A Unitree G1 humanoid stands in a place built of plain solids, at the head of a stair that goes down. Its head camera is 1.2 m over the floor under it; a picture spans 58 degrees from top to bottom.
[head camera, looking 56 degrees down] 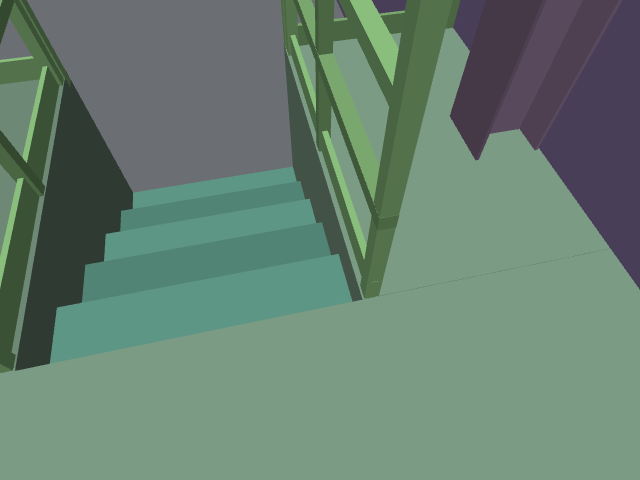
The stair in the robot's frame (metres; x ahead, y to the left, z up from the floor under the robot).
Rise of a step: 0.17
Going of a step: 0.28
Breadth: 1.02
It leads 13 degrees to the left of straight ahead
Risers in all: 6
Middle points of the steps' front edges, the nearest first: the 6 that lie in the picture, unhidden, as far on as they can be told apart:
0.48 0.36 0.00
0.75 0.42 -0.17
1.03 0.48 -0.34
1.30 0.54 -0.51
1.57 0.60 -0.68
1.85 0.66 -0.85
